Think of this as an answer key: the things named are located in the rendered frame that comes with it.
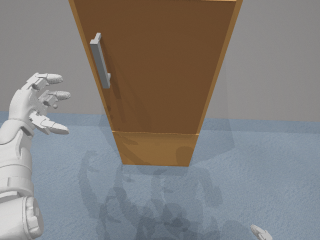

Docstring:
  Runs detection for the robot right hand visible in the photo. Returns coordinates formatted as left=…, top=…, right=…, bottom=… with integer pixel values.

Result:
left=250, top=224, right=273, bottom=240

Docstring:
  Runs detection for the left robot upper arm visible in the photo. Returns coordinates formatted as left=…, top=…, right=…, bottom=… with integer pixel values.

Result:
left=0, top=196, right=44, bottom=240

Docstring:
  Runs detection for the left robot forearm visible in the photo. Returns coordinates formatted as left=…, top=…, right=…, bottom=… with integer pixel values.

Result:
left=0, top=119, right=35, bottom=204

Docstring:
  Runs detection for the cupboard door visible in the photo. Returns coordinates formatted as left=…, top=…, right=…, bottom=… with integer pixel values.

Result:
left=73, top=0, right=237, bottom=135

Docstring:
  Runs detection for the robot left hand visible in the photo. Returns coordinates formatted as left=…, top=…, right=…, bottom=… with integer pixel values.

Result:
left=8, top=72, right=71, bottom=135

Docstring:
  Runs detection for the handle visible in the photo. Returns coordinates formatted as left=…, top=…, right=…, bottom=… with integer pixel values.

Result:
left=90, top=32, right=111, bottom=89

